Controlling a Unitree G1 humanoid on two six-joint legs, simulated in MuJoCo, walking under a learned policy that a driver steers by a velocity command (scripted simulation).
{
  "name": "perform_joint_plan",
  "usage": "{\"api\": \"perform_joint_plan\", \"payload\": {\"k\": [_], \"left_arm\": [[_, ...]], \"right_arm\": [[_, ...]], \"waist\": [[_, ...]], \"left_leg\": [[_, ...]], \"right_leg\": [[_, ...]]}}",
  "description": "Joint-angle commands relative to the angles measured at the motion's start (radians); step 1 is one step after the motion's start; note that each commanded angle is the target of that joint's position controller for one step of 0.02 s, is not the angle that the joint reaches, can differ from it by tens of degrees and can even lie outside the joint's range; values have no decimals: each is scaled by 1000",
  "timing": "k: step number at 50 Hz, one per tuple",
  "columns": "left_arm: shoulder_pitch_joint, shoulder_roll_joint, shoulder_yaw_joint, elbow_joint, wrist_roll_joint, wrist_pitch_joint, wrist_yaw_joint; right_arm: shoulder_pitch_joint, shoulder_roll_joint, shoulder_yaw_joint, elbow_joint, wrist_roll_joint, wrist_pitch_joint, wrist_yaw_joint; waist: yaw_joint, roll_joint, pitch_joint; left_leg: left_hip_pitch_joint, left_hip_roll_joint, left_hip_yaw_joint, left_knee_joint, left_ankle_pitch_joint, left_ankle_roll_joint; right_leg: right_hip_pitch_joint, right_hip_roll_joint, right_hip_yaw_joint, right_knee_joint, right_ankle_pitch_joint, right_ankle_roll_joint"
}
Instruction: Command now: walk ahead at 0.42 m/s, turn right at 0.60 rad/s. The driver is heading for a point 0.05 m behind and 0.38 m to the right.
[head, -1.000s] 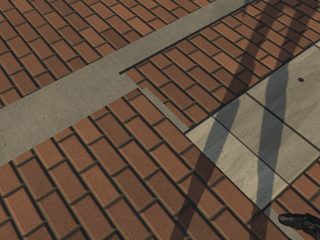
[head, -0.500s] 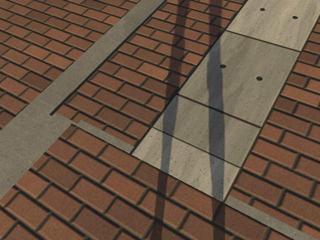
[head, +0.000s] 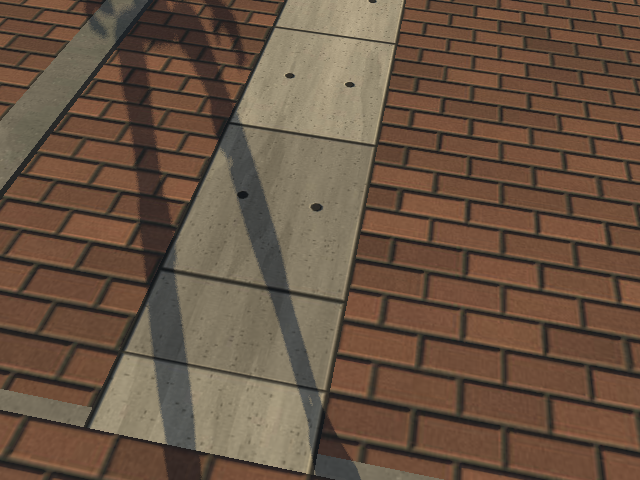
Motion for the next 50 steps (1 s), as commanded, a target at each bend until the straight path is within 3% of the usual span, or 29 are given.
{"api": "perform_joint_plan", "payload": {"k": [1, 4, 6, 8, 9, 10, 11, 12, 13, 14, 15, 17, 20, 23, 26, 29, 30, 31, 32, 34, 36, 38, 42, 45, 46, 47, 48, 49, 50], "left_arm": [[-172, 17, -8, -120, -1, -29, -18], [-257, -26, -30, -140, -2, -41, -40], [-267, -20, -28, -145, -1, -49, -54], [-185, 39, 2, -128, 10, -56, -59], [-45, 80, 25, -85, 11, -56, -55], [69, 123, 45, -53, 15, -47, -38], [179, 198, 53, -31, 30, -30, -10], [126, 214, 33, -55, 47, -32, -10], [115, 137, 22, -61, 41, -27, -16], [55, 108, 8, -40, 32, -30, -21], [4, 83, 3, -25, 18, -37, -23], [-79, 67, -2, -17, 27, -42, -24], [-159, 48, -5, 11, 44, -62, -28], [-170, 47, -6, 54, 46, -60, -18], [-149, 56, -7, 96, 48, -42, -10], [-170, 61, -12, 110, 23, -20, -6], [-142, 41, -19, 120, 22, -16, -4], [-101, 35, -20, 123, 31, -15, -1], [-54, 10, -18, 119, 21, -10, 9], [-107, 59, 1, 101, 18, 3, 19], [-107, 71, 18, 97, 14, 21, 18], [-107, 46, 22, 88, 1, 35, 10], [-76, 24, 21, 88, -6, 56, -6], [-5, 44, 41, 102, 4, 65, -15], [11, 122, 64, 92, 9, 63, -2], [14, 247, 85, 55, 26, 55, 10], [60, 223, 73, 59, 62, 27, 2], [17, 193, 63, 60, 53, 5, 4], [-37, 167, 56, 57, 29, -4, 11]], "right_arm": [[-35, -164, -32, -52, 2, -10, -2], [24, -184, -31, -15, 20, -4, 2], [30, -203, -33, 4, 33, 7, 5], [31, -239, -39, 17, 43, 14, 2], [15, -237, -36, 15, 44, 15, -2], [12, -221, -28, 6, 39, 7, -5], [22, -127, 4, -44, -13, -5, -2], [166, -89, 35, -22, -2, -13, 18], [78, -212, -3, -1, 25, -10, 21], [-18, -192, 2, -42, 50, -5, 21], [-49, -158, 9, -40, 37, 1, 8], [-12, -149, 6, -20, 27, 32, -6], [47, -103, 11, 0, 11, 67, -20], [-44, -89, 18, -27, -3, 79, -30], [-118, -111, 13, -48, 4, 84, -28], [-145, -123, 4, -70, -13, 77, -27], [-143, -141, 1, -80, -21, 72, -29], [-138, -200, -11, -99, -22, 69, -35], [-161, -253, -31, -85, -14, 72, -35], [-178, -178, -18, -91, -9, 71, -32], [-184, -188, -25, -101, -3, 69, -43], [-194, -196, -33, -98, 0, 71, -53], [-272, -198, -44, -98, 13, 95, -48], [-256, -175, -45, -67, 33, 103, -38], [-209, -128, -34, -55, 13, 101, -29], [-286, -82, -13, -126, -25, 96, -32], [-361, -114, -24, -145, -7, 85, -40], [-358, -139, -33, -139, 10, 82, -42], [-330, -151, -42, -117, 7, 80, -47]], "waist": [[-30, 156, 109], [-58, 137, 146], [-36, 143, 153], [38, 186, 53], [123, 181, -37], [189, 163, -104], [184, -51, -263], [108, -229, -524], [174, -54, -525], [144, -58, -346], [109, 26, -220], [40, 1, -130], [-14, -27, -106], [12, -52, -88], [45, -46, -61], [19, -29, -20], [18, -3, -12], [44, 81, -20], [85, 263, -21], [50, 310, -23], [29, 300, -43], [29, 228, -50], [44, 235, -76], [80, 170, -81], [67, -26, -62], [75, -263, -32], [140, -157, -109], [108, -92, -83], [81, -50, -65]], "left_leg": [[13, 224, -92, -153, 259, 139], [-6, 242, -49, -176, 297, 148], [13, 252, -19, -132, 527, 139], [65, 255, 9, 25, 947, 107], [41, 233, 41, 179, 1037, 78], [-85, 198, 64, 357, 961, 38], [-352, 111, 59, 693, 222, -10], [-533, -13, -90, 1036, -388, -51], [-517, 36, -212, 1075, -334, -50], [-585, 73, -178, 1042, -294, -43], [-594, 102, -156, 959, -232, -47], [-459, 121, -145, 880, -138, -64], [-322, 105, -123, 737, -55, -93], [-293, 108, -128, 536, 36, -88], [-262, 97, -131, 411, 85, -71], [-174, 54, -103, 230, 140, -35], [-132, 82, -135, 159, 227, -18], [-95, 169, -209, 135, 360, 16], [-139, 235, -256, 91, 254, 90], [-153, 294, -333, 27, 207, 148], [-100, 359, -354, 42, 395, 198], [-68, 379, -316, 51, 514, 209], [-112, 317, -153, 79, 518, 158], [-209, 266, -49, 214, 273, 65], [-370, 183, 44, 417, 42, -21], [-647, 27, 38, 671, -352, -105], [-652, 13, -135, 832, -392, -90], [-674, 32, -167, 876, -315, -74], [-679, 48, -174, 860, -225, -66]], "right_leg": [[-131, -34, -42, -137, 99, 10], [-34, -24, -105, -315, 112, -15], [56, 5, -142, -420, 79, -47], [241, 76, -171, -492, 65, -97], [438, 106, -175, -564, 163, -133], [664, 86, -133, -599, 305, -159], [1004, -150, 137, -490, 731, -220], [1200, -441, 575, -549, 848, -450], [1085, -368, 446, -582, 835, -412], [962, -311, 280, -596, 826, -367], [805, -250, 205, -638, 751, -321], [558, -193, 110, -728, 650, -294], [376, -164, 20, -792, 596, -301], [364, -144, -2, -808, 425, -279], [363, -154, 42, -825, 151, -269], [331, -111, 95, -767, -71, -217], [315, -75, 101, -726, -94, -175], [291, -12, 77, -633, -134, -129], [266, 83, -37, -558, -212, -86], [268, 89, -86, -410, -197, -55], [208, 68, -80, -246, -325, -40], [170, 26, -62, -180, -384, -24], [319, 30, -137, -332, -223, -14], [515, 72, -161, -590, 14, -73], [630, -42, 44, -698, 211, -135], [675, -297, 434, -745, 468, -326], [649, -340, 488, -758, 423, -420], [652, -292, 396, -749, 390, -381], [645, -237, 319, -735, 350, -318]]}}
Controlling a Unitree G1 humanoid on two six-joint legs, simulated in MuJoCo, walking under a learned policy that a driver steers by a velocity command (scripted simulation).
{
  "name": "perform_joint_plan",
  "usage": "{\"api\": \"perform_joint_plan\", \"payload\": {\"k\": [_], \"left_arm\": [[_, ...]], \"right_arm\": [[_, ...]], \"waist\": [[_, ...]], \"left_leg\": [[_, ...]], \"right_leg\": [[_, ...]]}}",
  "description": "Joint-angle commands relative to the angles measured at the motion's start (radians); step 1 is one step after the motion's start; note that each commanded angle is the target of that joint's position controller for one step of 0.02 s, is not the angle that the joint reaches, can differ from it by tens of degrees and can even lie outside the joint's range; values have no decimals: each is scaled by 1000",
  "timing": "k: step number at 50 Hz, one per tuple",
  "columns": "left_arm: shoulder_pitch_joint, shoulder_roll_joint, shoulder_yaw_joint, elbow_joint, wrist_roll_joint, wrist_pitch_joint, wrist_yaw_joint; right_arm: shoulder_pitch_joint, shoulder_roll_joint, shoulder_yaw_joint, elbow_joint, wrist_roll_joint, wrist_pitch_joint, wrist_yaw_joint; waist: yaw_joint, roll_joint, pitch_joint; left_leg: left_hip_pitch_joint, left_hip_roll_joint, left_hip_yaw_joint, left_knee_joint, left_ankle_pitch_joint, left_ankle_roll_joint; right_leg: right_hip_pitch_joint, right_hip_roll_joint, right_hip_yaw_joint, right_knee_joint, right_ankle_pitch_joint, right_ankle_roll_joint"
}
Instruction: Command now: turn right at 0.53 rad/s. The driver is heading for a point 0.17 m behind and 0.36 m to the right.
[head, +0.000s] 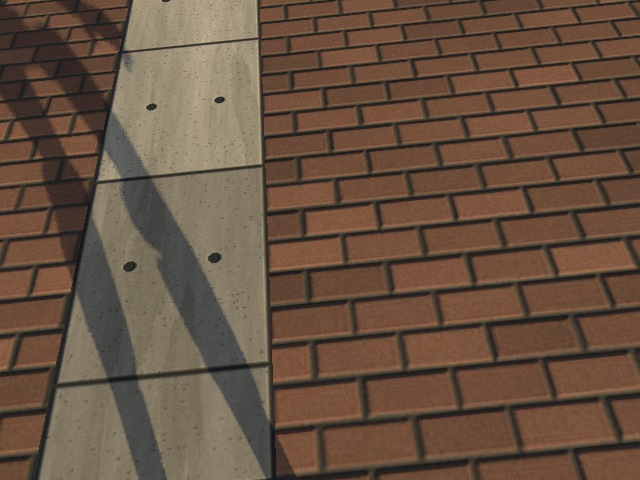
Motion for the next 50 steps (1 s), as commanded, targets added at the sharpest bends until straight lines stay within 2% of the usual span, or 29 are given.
{"api": "perform_joint_plan", "payload": {"k": [1, 2, 4, 6, 9, 13, 17, 19, 20, 21, 22, 23, 24, 25, 26, 27, 29, 31, 33, 37, 41, 42, 44, 45, 46, 47, 48, 49, 50], "left_arm": [[-30, 169, 36, -74, -21, -42, 20], [-41, 155, 28, -76, -26, -37, 28], [-21, 150, 24, -76, -21, -28, 40], [-7, 156, 26, -77, -23, -23, 48], [-6, 171, 31, -83, -23, -12, 54], [-24, 182, 34, -96, -18, 0, 50], [-50, 183, 34, -111, -23, 11, 40], [-72, 180, 32, -121, -31, 18, 40], [-92, 176, 30, -128, -38, 23, 43], [-93, 159, 25, -135, -43, 25, 48], [-37, 106, 12, -135, -30, 25, 47], [-18, 129, 23, -154, -38, 15, 48], [12, 211, 46, -138, -18, 5, 45], [9, 235, 57, -120, -27, 7, 41], [19, 210, 55, -102, -27, 16, 41], [11, 187, 49, -103, -21, 20, 39], [-33, 145, 34, -124, -30, 11, 24], [-92, 123, 23, -153, -33, -5, 16], [-112, 108, 16, -168, -30, -16, 9], [-118, 79, 0, -183, -30, -32, -12], [-112, 84, -4, -188, -33, -34, -28], [-102, 89, -3, -188, -34, -33, -30], [-7, 100, 9, -156, -32, -31, -31], [112, 149, 38, -119, -38, -28, -25], [301, 238, 74, -77, -48, -27, -10], [310, 368, 84, -107, -44, -50, -9], [288, 265, 55, -115, -40, -78, -20], [236, 200, 30, -115, -32, -92, -22], [183, 158, 16, -124, -30, -96, -21]], "right_arm": [[-52, -119, -35, -79, -6, -28, -16], [-41, -117, -37, -75, -8, -31, -17], [-18, -91, -34, -74, 0, -37, -7], [-32, -71, -27, -82, 5, -38, -3], [-61, -61, -21, -97, 4, -38, 4], [-72, -64, -20, -109, 7, -46, 15], [-52, -72, -22, -117, 12, -63, 31], [-13, -73, -25, -113, 15, -72, 41], [23, -73, -28, -104, 13, -76, 44], [57, -91, -35, -95, 7, -77, 43], [62, -157, -48, -106, -8, -71, 37], [52, -206, -53, -111, -39, -64, 38], [41, -166, -46, -127, -34, -67, 35], [10, -115, -31, -139, -25, -67, 28], [-12, -95, -25, -142, -10, -64, 22], [-6, -88, -21, -139, 7, -65, 14], [50, -101, -20, -132, 5, -68, 4], [113, -117, -27, -122, 1, -75, 3], [148, -133, -33, -113, 4, -82, 8], [153, -170, -47, -103, 15, -95, 28], [156, -194, -57, -89, 34, -101, 54], [154, -197, -58, -85, 41, -99, 60], [127, -192, -55, -82, 52, -91, 64], [142, -157, -41, -78, 43, -93, 64], [128, -93, -16, -102, 14, -98, 63], [92, -13, 11, -202, -15, -122, 59], [30, -120, -11, -203, 29, -147, 61], [30, -152, -20, -203, 50, -162, 69], [52, -150, -20, -180, 31, -168, 69]], "waist": [[3, -139, -135], [-6, -148, -145], [-13, -148, -179], [-3, -145, -174], [11, -160, -156], [21, -180, -132], [20, -189, -143], [-1, -192, -155], [-27, -189, -159], [-39, -167, -166], [-2, 17, -200], [23, 229, -140], [19, 160, -146], [23, 98, -122], [29, 82, -93], [12, 104, -70], [-29, 100, -47], [-72, 94, -48], [-89, 92, -51], [-85, 91, -26], [-72, 91, -11], [-61, 87, -13], [7, 53, -39], [63, 6, -102], [145, -160, -180], [94, -399, -226], [133, -230, -202], [92, -228, -120], [59, -167, -81]], "left_leg": [[-248, -8, -90, 164, 53, 11], [-211, -16, -89, 165, 98, 4], [-170, -43, -80, 150, 156, -8], [-174, -56, -81, 58, 181, -16], [-143, -69, -92, -73, 196, -26], [-51, -93, -96, -185, 184, -25], [29, -112, -98, -296, 155, -5], [101, -119, -91, -418, 198, 12], [171, -117, -78, -534, 288, 26], [275, -70, -90, -628, 418, 48], [403, 131, -266, -652, 562, 123], [398, 300, -499, -677, 758, 306], [364, 364, -522, -700, 617, 375], [341, 295, -429, -715, 405, 331], [334, 222, -354, -734, 197, 272], [354, 194, -325, -753, 120, 250], [367, 171, -257, -794, 83, 240], [426, 183, -233, -817, 71, 247], [461, 204, -211, -832, 86, 257], [401, 222, -113, -854, 144, 257], [339, 231, -29, -827, 175, 246], [334, 240, -18, -809, 176, 241], [259, 220, 54, -684, 249, 207], [178, 176, 125, -499, 393, 172], [-10, 92, 203, -127, 316, 100], [-404, -87, 92, 203, -77, 39], [-497, -47, -63, 293, -20, 59], [-497, -6, -69, 261, 80, 89], [-439, 29, -65, 194, 163, 91]], "right_leg": [[263, -288, 379, -236, 468, -180], [244, -266, 352, -230, 529, -169], [254, -240, 326, -225, 578, -170], [278, -230, 333, -224, 547, -169], [267, -220, 372, -226, 441, -168], [191, -204, 433, -224, 358, -175], [190, -194, 511, -184, 422, -169], [188, -174, 539, -152, 456, -149], [165, -149, 534, -130, 424, -121], [105, -109, 509, -91, 314, -77], [-15, -11, 385, 97, -3, -14], [-230, 139, 230, 277, -380, 48], [-270, 46, 207, 489, -353, 88], [-285, 8, 187, 543, -252, 98], [-308, -11, 161, 558, -173, 110], [-358, -21, 143, 586, -114, 123], [-391, -45, 89, 562, -58, 135], [-425, -67, 64, 487, -35, 142], [-429, -89, 57, 413, -20, 142], [-330, -123, 15, 246, 13, 114], [-183, -117, -37, 113, -13, 69], [-147, -112, -49, 81, -15, 54], [44, -61, -109, -33, 33, 13], [245, -18, -114, -56, 28, -17], [482, -139, 116, -134, -57, -84], [629, -380, 740, -312, -292, -279], [588, -408, 776, -393, -381, -303], [509, -385, 666, -388, -303, -272], [425, -335, 547, -369, -189, -236]]}}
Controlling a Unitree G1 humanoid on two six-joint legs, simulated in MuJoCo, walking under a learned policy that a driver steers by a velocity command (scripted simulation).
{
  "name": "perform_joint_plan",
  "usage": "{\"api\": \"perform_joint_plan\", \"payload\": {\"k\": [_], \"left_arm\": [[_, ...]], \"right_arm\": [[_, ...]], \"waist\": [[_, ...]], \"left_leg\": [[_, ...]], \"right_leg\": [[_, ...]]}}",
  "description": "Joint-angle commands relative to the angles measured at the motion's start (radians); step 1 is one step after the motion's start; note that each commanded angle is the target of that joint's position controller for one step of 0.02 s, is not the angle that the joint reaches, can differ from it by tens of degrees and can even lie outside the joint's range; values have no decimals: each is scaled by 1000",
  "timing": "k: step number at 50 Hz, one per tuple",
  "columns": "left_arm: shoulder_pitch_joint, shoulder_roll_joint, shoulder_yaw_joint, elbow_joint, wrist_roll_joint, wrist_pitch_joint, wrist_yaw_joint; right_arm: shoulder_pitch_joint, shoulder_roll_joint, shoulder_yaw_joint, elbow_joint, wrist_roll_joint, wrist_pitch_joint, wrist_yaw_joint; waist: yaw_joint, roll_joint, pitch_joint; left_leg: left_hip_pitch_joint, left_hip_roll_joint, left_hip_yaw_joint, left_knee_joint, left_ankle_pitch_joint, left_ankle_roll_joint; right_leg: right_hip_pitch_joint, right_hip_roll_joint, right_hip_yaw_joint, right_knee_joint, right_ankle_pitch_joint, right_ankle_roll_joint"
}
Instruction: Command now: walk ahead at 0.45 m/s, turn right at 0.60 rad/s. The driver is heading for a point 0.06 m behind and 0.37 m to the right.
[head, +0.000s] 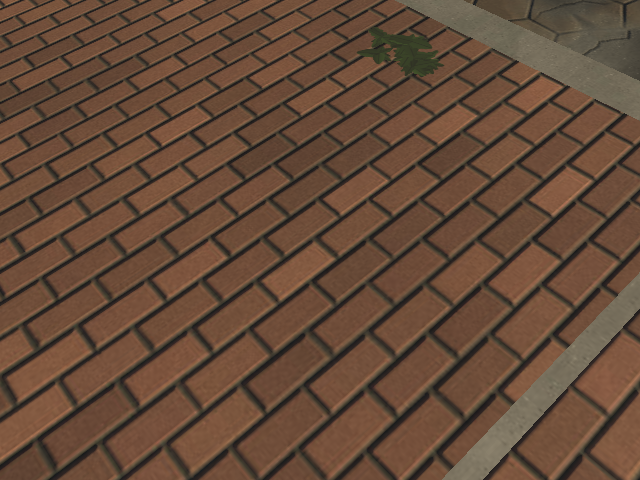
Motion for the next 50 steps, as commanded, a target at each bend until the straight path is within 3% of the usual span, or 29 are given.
{"api": "perform_joint_plan", "payload": {"k": [1, 2, 4, 6, 8, 10, 14, 16, 18, 19, 20, 21, 22, 23, 24, 26, 27, 29, 31, 33, 37, 41, 42, 44, 45, 46, 47, 48, 50], "left_arm": [[108, 136, 34, -35, 9, -26, 9], [78, 128, 27, -42, 18, -25, 16], [49, 158, 33, -42, 32, -28, 34], [76, 178, 42, -15, 24, -28, 55], [100, 171, 44, 13, 9, -14, 71], [148, 170, 49, 38, 1, 2, 83], [146, 156, 57, 49, -4, 17, 107], [121, 144, 58, 34, 2, 25, 110], [110, 124, 53, 29, 1, 31, 101], [122, 77, 35, 13, 11, 29, 87], [284, -14, 7, 31, 31, 30, 77], [436, 68, 10, 46, 12, 30, 68], [399, 168, 30, 35, -5, 41, 67], [269, 210, 45, 22, -8, 56, 77], [161, 220, 53, 7, -7, 81, 91], [122, 164, 42, -30, 5, 112, 102], [127, 115, 30, -39, 11, 111, 102], [107, 69, 15, -58, 18, 98, 106], [68, 63, 9, -80, 25, 93, 107], [37, 61, 6, -97, 27, 94, 108], [-26, 44, -5, -131, 27, 94, 96], [-32, 53, -5, -144, 22, 88, 74], [-3, 56, -1, -136, 21, 87, 69], [85, 104, 28, -107, 13, 91, 65], [122, 252, 71, -118, 10, 95, 76], [115, 285, 79, -140, 52, 75, 69], [91, 231, 59, -141, 68, 46, 57], [44, 200, 51, -134, 57, 30, 55], [-60, 154, 42, -143, 16, 33, 59]], "right_arm": [[-124, -116, -19, -133, -28, -61, 4], [-119, -111, -21, -128, -38, -58, 9], [-120, -91, -18, -112, -48, -49, 14], [-161, -80, -16, -117, -48, -42, 8], [-241, -34, 1, -139, -48, -37, 11], [-307, -8, 11, -155, -40, -35, 26], [-326, -41, 3, -159, -36, -29, 48], [-305, -61, -5, -153, -39, -33, 43], [-198, -69, -15, -123, -48, -42, 25], [-95, -90, -15, -106, -62, -51, 19], [-43, -93, -2, -108, -75, -47, 12], [9, -99, -5, -104, -61, -24, 21], [-73, -130, -20, -120, -30, -1, 18], [-155, -70, -4, -154, -31, 18, 3], [-203, -19, 20, -170, -42, 35, -11], [-230, -43, 23, -148, -57, 50, -21], [-211, -51, 19, -130, -60, 49, -22], [-170, -57, 14, -101, -60, 49, -26], [-147, -70, 7, -85, -55, 56, -33], [-146, -82, 2, -78, -53, 69, -39], [-159, -103, -7, -67, -44, 87, -37], [-145, -129, -20, -50, -30, 94, -26], [-147, -128, -21, -45, -22, 97, -25], [-76, -83, -11, -17, -10, 100, -27], [-46, -15, 7, -47, -38, 95, -23], [-205, -64, -6, -120, -45, 84, -29], [-263, -99, -24, -120, -28, 81, -28], [-232, -74, -21, -113, -19, 85, -30], [-175, -86, -28, -81, -43, 99, -45]], "waist": [[72, -134, -12], [48, -142, -6], [23, -123, -16], [21, -106, -17], [40, -118, -1], [71, -137, -10], [64, -115, -24], [58, -117, -33], [17, -106, -93], [-9, -40, -225], [48, 155, -352], [67, 220, -503], [75, 154, -474], [52, 41, -348], [38, -27, -224], [67, 18, -89], [65, 61, -78], [49, 82, -115], [33, 69, -160], [26, 60, -169], [16, 99, -117], [10, 141, -108], [28, 140, -115], [56, 91, -112], [31, -241, -112], [106, -363, -142], [114, -247, -130], [76, -236, -105], [23, -177, -83]], "left_leg": [[-471, 36, -69, 37, 133, 19], [-406, 38, -68, -11, 184, 10], [-341, 0, -34, -61, 278, -26], [-305, -34, -34, -163, 388, -46], [-219, -85, -18, -361, 524, -47], [-136, -128, -15, -492, 637, -36], [-111, -114, -110, -591, 656, -8], [-101, -103, -127, -623, 575, -2], [23, -88, -92, -730, 655, 9], [306, 13, -142, -661, 973, 52], [679, 262, -354, -454, 1607, 177], [790, 410, -588, -446, 1568, 300], [721, 431, -624, -508, 1175, 373], [550, 364, -530, -596, 837, 349], [365, 294, -429, -657, 666, 312], [107, 201, -284, -741, 578, 269], [81, 168, -215, -760, 594, 259], [156, 173, -163, -759, 723, 276], [247, 226, -161, -752, 802, 302], [275, 248, -144, -763, 731, 305], [198, 225, -48, -806, 492, 274], [170, 235, 8, -787, 449, 251], [170, 234, 23, -755, 444, 233], [79, 196, 77, -639, 332, 127], [-157, 54, 195, -336, 45, -10], [-359, -84, 47, -66, -238, -62], [-365, -77, -65, 93, -204, -54], [-362, -67, -76, 110, -114, -43], [-310, -51, -66, 87, 34, -62]], "right_leg": [[373, -270, 477, -371, -68, -209], [315, -235, 418, -383, 27, -192], [260, -208, 328, -361, 413, -189], [220, -170, 254, -319, 608, -159], [141, -101, 187, -279, 596, -110], [106, -84, 209, -259, 532, -76], [169, -115, 341, -118, 409, -58], [214, -114, 403, -18, 419, -56], [256, -42, 385, 184, 424, -18], [142, 28, 326, 419, 208, 21], [-185, 144, 265, 768, -578, 81], [-289, 131, 294, 976, -609, 127], [-351, 68, 273, 1105, -455, 165], [-380, 21, 205, 1078, -328, 180], [-360, -1, 174, 1039, -251, 190], [-264, -24, 128, 939, -204, 186], [-243, -27, 102, 885, -205, 181], [-274, -33, 77, 820, -227, 177], [-328, -58, 83, 792, -215, 178], [-357, -78, 80, 764, -182, 176], [-295, -100, 27, 612, -145, 148], [-140, -72, -55, 372, -184, 100], [-82, -53, -81, 270, -135, 83], [110, -17, -44, 19, 14, 16], [272, -247, 346, -125, 338, -109], [173, -419, 670, -192, 330, -324], [151, -384, 583, -194, 334, -316], [119, -327, 483, -191, 311, -251], [72, -251, 369, -168, 322, -161]]}}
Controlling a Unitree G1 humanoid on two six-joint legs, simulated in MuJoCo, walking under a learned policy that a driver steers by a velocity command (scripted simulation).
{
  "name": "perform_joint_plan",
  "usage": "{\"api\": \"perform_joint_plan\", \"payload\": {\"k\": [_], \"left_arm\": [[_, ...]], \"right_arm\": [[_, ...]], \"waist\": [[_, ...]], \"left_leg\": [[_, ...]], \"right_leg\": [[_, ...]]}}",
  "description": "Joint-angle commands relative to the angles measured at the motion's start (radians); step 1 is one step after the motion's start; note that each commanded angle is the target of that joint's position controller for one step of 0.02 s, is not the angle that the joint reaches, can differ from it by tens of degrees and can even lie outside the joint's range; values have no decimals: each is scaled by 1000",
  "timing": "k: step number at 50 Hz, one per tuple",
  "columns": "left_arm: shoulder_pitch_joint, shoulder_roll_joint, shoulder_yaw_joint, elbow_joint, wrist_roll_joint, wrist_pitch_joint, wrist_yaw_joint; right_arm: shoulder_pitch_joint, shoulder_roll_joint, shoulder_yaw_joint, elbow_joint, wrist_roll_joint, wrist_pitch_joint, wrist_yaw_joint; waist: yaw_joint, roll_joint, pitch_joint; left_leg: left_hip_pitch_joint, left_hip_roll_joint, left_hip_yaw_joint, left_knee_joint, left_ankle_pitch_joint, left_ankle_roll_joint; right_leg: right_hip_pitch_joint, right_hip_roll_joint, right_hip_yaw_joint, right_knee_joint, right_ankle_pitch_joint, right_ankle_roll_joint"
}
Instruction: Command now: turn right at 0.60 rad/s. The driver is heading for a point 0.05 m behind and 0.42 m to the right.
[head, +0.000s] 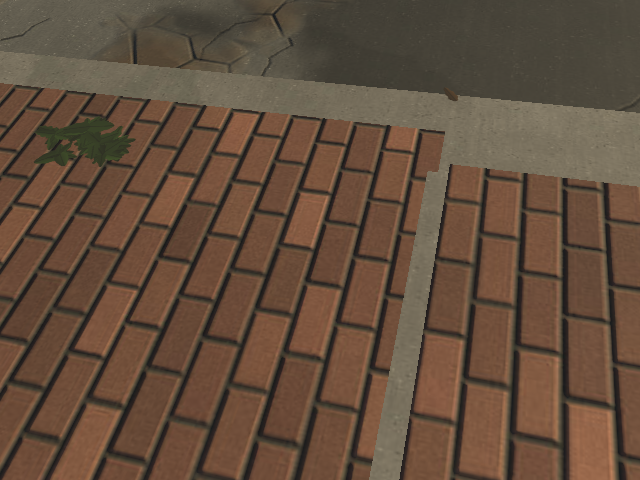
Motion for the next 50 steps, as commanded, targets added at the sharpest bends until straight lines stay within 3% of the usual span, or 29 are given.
{"api": "perform_joint_plan", "payload": {"k": [1, 4, 7, 10, 14, 16, 17, 18, 19, 20, 21, 22, 23, 27, 29, 33, 36, 39, 40, 41, 42, 43, 44, 45, 46, 48, 50], "left_arm": [[-76, 158, 52, -81, -14, -21, 10], [-54, 144, 49, -71, -7, -14, 24], [-14, 166, 63, -56, -13, -4, 37], [-24, 175, 73, -61, -10, 7, 41], [-25, 165, 76, -61, -13, 19, 41], [-51, 146, 69, -61, -24, 24, 44], [-24, 114, 61, -53, -26, 23, 44], [50, 44, 46, -37, -12, 24, 39], [75, 77, 55, -54, -5, 13, 38], [59, 146, 74, -83, -18, 0, 37], [37, 192, 90, -46, -26, 9, 47], [27, 179, 91, -27, -21, 22, 54], [27, 158, 87, -19, -18, 36, 57], [-47, 83, 55, -68, -25, 29, 46], [-89, 41, 34, -87, -15, 24, 44], [-105, -18, -2, -96, 1, 11, 27], [-89, -12, -6, -82, -11, 3, 14], [21, -5, 2, -26, -18, 1, -2], [83, 45, 19, -9, -23, 1, -2], [141, 172, 56, 6, -6, 0, 3], [238, 211, 73, 12, 1, -21, -3], [206, 186, 59, 19, 3, -56, -7], [158, 150, 50, 32, -6, -75, -7], [99, 119, 44, 34, -19, -85, -8], [60, 87, 33, 39, -20, -91, -9], [36, 61, 28, 45, -7, -104, -11], [57, 62, 32, 61, -8, -114, -9]], "right_arm": [[-39, -91, -27, -82, -14, -10, -11], [-40, -48, -12, -90, 0, -15, -4], [-89, -20, 1, -109, 2, -23, 5], [-95, -20, 2, -111, 11, -31, 20], [-67, -17, -4, -109, 20, -38, 44], [1, -3, -11, -83, 16, -40, 49], [39, -23, -21, -67, 5, -36, 44], [62, -78, -31, -73, -11, -25, 35], [80, -113, -30, -92, -30, -28, 31], [19, -141, -39, -102, -41, -38, 26], [-63, -59, -19, -128, -33, -43, 20], [-100, -19, -6, -143, -25, -40, 11], [-117, 0, 6, -155, -16, -37, 3], [14, -24, 5, -126, -19, -25, -29], [78, -37, 0, -109, -15, -20, -37], [64, -77, -12, -102, -3, -11, -32], [64, -85, -12, -88, 11, -7, -20], [119, -39, 8, -54, 36, -19, -1], [137, -12, 20, -48, 30, -34, 7], [110, 59, 43, -100, 3, -54, 15], [-48, -45, 11, -150, 16, -69, 13], [-81, -79, -12, -167, 39, -80, 22], [-42, -69, -14, -147, 45, -80, 26], [-2, -73, -19, -125, 32, -80, 23], [17, -75, -25, -111, 22, -83, 23], [50, -42, -19, -85, 17, -91, 32], [28, -17, -9, -77, 15, -96, 37]], "waist": [[-16, -185, -103], [-16, -165, -137], [11, -171, -143], [18, -183, -135], [21, -198, -128], [-18, -192, -135], [-15, -141, -150], [9, 97, -160], [17, 148, -119], [53, 211, -120], [46, 123, -57], [41, 85, -25], [36, 81, -4], [-20, 84, -51], [-51, 85, -83], [-41, 102, -121], [-32, 146, -106], [18, 120, -113], [45, 88, -126], [36, -221, -148], [155, -286, -135], [135, -228, -65], [89, -236, -11], [55, -229, 24], [29, -225, 45], [-3, -205, 29], [3, -158, 13]], "left_leg": [[-93, -14, -49, 159, 85, -29], [-60, -40, -52, 64, 146, -43], [-37, -52, -80, -132, 150, -50], [52, -70, -98, -263, 128, -42], [151, -77, -110, -433, 129, -16], [286, -70, -68, -661, 297, 14], [416, -14, -71, -676, 374, 35], [568, 200, -252, -636, 526, 111], [512, 386, -432, -610, 820, 248], [428, 479, -550, -676, 676, 366], [366, 385, -415, -688, 546, 328], [328, 293, -316, -687, 456, 268], [292, 240, -245, -687, 473, 247], [434, 219, -140, -682, 617, 277], [534, 249, -158, -674, 693, 302], [509, 269, -107, -685, 749, 310], [402, 253, -67, -694, 751, 304], [278, 230, -60, -675, 357, 253], [160, 198, -39, -626, 189, 193], [-84, 48, 123, -369, -25, 77], [-256, -35, 36, -85, -273, 39], [-335, 8, -77, 81, -204, 44], [-348, 33, -82, 125, -108, 56], [-338, 54, -70, 112, -10, 57], [-300, 71, -77, 89, 86, 50], [-211, 62, -45, 70, 244, 35], [-177, 61, -29, -39, 341, 27]], "right_leg": [[122, -205, 320, -331, 450, -193], [176, -173, 300, -326, 469, -194], [232, -163, 346, -316, 366, -202], [172, -152, 411, -297, 251, -213], [116, -123, 508, -220, 243, -201], [69, -62, 489, -137, 245, -153], [-35, -11, 428, -31, 114, -103], [-251, 113, 255, 284, -218, -31], [-404, 198, 189, 542, -380, 29], [-431, 107, 155, 720, -321, 65], [-435, 72, 163, 817, -225, 85], [-435, 71, 158, 864, -143, 99], [-419, 80, 149, 900, -97, 116], [-444, 58, 101, 804, -49, 150], [-463, 42, 107, 691, -88, 161], [-310, -15, 34, 438, -155, 149], [-103, -12, -46, 223, -180, 113], [201, 42, -103, -147, -12, 36], [374, 19, -34, -216, 16, -6], [488, -204, 338, -269, -103, -145], [407, -372, 697, -444, -293, -334], [369, -388, 719, -486, -368, -351], [319, -351, 630, -501, -424, -303], [280, -311, 544, -515, -385, -255], [234, -275, 469, -525, -295, -224], [186, -222, 337, -560, -130, -197], [210, -202, 242, -563, 11, -185]]}}
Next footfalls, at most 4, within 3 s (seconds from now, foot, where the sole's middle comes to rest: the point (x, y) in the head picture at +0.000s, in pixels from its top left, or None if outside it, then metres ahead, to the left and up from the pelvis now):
0.36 left None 0.05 0.12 -0.79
0.80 right None -0.03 -0.13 -0.75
1.28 left None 0.27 0.04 -0.79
1.74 right None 0.40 -0.33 -0.75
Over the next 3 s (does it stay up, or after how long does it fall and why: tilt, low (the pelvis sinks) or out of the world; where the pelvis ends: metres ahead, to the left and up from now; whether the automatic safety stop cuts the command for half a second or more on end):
stays up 0.45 -0.47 0.03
